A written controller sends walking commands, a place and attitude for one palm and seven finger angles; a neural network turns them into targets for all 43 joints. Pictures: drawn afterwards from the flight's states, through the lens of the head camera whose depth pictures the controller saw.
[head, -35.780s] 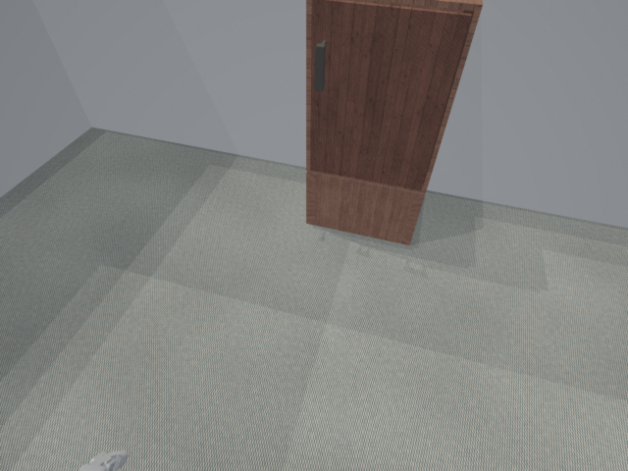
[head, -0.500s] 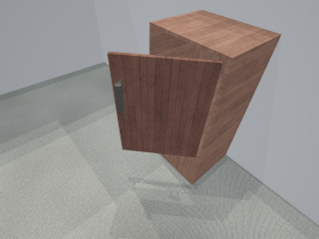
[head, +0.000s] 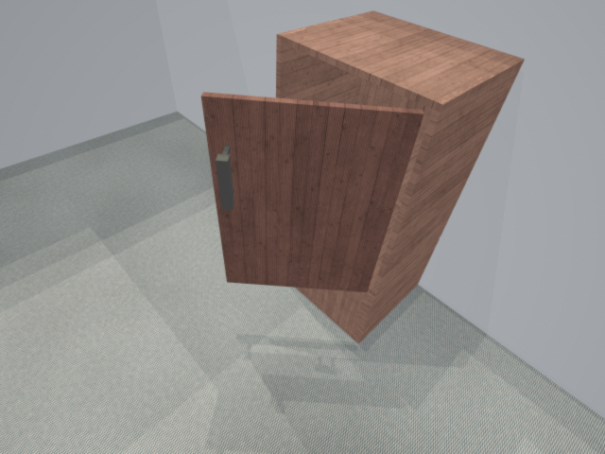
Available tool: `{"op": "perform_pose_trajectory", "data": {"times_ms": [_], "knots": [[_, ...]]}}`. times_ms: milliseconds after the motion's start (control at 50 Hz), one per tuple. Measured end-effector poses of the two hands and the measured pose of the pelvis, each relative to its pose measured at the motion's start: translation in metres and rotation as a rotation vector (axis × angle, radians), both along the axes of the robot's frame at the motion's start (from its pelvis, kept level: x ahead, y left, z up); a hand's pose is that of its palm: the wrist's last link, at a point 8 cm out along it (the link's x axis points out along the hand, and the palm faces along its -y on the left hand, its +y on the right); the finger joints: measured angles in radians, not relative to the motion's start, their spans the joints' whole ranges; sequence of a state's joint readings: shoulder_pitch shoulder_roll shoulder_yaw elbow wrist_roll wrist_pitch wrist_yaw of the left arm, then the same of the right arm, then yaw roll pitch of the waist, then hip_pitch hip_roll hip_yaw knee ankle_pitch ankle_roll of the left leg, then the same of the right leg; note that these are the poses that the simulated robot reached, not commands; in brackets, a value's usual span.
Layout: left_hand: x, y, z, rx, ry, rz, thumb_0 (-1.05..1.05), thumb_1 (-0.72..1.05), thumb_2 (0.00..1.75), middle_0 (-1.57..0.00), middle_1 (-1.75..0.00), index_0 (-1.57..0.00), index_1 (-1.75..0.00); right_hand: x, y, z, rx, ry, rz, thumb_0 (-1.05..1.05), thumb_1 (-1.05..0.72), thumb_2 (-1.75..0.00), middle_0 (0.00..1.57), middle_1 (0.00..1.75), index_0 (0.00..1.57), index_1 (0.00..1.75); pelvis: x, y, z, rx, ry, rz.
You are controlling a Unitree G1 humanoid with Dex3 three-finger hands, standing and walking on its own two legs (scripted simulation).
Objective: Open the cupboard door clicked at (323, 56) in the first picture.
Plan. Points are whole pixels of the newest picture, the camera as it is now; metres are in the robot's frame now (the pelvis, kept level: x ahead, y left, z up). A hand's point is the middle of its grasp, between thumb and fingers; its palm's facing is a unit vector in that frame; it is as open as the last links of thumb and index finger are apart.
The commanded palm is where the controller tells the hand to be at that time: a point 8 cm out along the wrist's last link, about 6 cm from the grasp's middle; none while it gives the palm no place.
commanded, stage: shuffle to correct the standing spot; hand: left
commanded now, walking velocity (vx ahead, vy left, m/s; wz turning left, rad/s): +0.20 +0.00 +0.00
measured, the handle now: (227, 177) +0.66 +0.19 -0.02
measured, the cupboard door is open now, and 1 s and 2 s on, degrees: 43 43 43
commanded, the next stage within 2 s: come to a stop and stand still in 0.48 s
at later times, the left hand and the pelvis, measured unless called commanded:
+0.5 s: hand out of the picture +0.15 +0.15 -0.16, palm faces +0.10 -0.98 -0.19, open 7.0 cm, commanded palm none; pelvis +0.07 -0.02 +0.00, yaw +1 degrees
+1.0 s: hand out of the picture +0.14 +0.19 -0.18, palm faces +0.03 -0.99 -0.16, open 7.3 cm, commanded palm none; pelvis +0.12 +0.02 +0.00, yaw -1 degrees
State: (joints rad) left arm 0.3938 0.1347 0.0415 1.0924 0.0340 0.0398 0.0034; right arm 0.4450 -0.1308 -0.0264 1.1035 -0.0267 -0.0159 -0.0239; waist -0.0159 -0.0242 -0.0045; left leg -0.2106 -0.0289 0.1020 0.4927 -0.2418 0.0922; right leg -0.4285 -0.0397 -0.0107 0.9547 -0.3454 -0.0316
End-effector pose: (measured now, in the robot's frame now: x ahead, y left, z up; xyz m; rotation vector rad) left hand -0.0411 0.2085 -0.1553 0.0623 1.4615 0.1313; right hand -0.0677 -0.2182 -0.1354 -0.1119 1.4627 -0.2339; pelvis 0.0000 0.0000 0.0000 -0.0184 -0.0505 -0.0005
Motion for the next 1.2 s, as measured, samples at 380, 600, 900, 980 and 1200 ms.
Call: {"op": "perform_pose_trajectory", "data": {"times_ms": [380,600,900,980,1200], "knots": [[0.186,-0.015,0.027,0.065,-0.366,-0.105,0.01,0.92,0.90,-0.20,-0.30,-0.20,-0.30,0.029,0.004,-0.014,0.100,0.049,-0.055,0.01,-0.91,-0.90,0.20,0.30,0.20,0.30,0.053,-0.024,-0.002,0.024,0.017,-0.015],[0.154,0.013,0.008,0.070,-0.201,-0.006,-0.02,0.95,0.90,-0.20,-0.30,-0.21,-0.30,0.167,-0.032,0.005,-0.028,-0.162,0.049,0.01,-0.91,-0.90,0.19,0.30,0.20,0.30,0.096,-0.008,-0.001,-0.026,0.012,0.013],[0.168,0.033,0.000,0.019,-0.074,-0.005,0.00,0.91,0.90,-0.20,-0.30,-0.20,-0.30,0.240,0.017,0.004,-0.042,-0.177,0.105,0.01,-0.95,-0.90,0.20,0.30,0.20,0.30,0.131,0.028,-0.001,0.008,0.023,-0.004],[0.171,0.030,0.001,0.034,-0.072,-0.027,0.00,0.91,0.90,-0.20,-0.30,-0.20,-0.30,0.244,0.014,-0.003,-0.031,-0.194,0.080,0.01,-0.94,-0.90,0.20,0.30,0.20,0.30,0.126,0.025,-0.004,0.008,0.019,-0.014],[0.180,0.034,0.003,0.078,-0.166,-0.078,0.00,0.91,0.90,-0.20,-0.30,-0.20,-0.30,0.221,0.003,-0.007,-0.017,-0.235,0.068,0.01,-0.92,-0.90,0.20,0.30,0.20,0.30,0.116,0.020,-0.010,-0.006,0.008,-0.007]]}}
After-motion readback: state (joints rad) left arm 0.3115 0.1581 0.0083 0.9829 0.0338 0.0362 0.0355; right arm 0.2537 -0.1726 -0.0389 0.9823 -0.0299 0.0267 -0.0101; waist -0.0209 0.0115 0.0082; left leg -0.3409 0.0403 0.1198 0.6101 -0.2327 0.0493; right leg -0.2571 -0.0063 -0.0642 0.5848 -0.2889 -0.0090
